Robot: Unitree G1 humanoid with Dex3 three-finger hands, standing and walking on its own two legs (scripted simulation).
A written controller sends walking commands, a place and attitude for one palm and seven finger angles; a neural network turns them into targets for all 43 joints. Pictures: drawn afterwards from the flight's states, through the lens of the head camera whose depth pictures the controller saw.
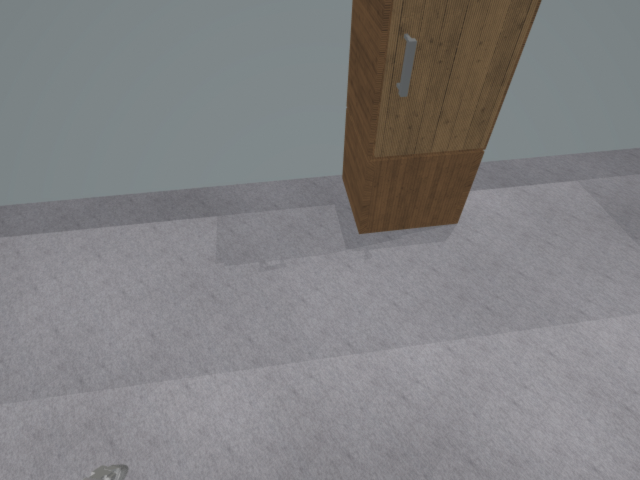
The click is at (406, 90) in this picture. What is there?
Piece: cupboard door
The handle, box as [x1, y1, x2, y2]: [396, 34, 416, 96]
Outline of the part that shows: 407,34 404,34 404,37 407,42 400,82 396,85 399,90 398,93 400,96 406,96 416,44 416,40 414,38 411,38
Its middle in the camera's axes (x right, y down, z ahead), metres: +0.24 -0.50 +1.13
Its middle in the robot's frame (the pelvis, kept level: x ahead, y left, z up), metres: +1.19 -0.19 -0.01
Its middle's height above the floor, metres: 0.76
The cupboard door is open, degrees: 0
